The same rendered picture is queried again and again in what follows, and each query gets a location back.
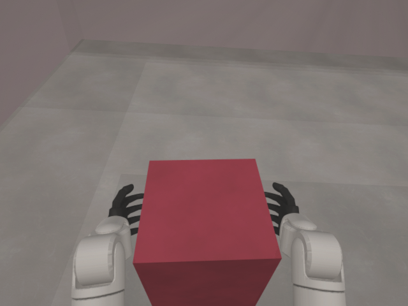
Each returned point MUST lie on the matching robot left hand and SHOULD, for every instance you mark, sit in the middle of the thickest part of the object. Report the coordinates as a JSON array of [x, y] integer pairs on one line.
[[120, 203]]

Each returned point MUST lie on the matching robot right forearm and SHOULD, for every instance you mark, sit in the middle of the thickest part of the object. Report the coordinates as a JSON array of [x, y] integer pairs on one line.
[[317, 271]]

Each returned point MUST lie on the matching robot left forearm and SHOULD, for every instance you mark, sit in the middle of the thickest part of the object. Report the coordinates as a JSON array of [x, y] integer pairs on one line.
[[99, 264]]

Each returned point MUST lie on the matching robot right hand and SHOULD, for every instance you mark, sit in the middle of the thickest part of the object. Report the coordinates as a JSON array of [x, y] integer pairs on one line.
[[287, 204]]

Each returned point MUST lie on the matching carton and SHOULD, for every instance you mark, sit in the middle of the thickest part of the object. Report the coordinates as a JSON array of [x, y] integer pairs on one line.
[[205, 236]]

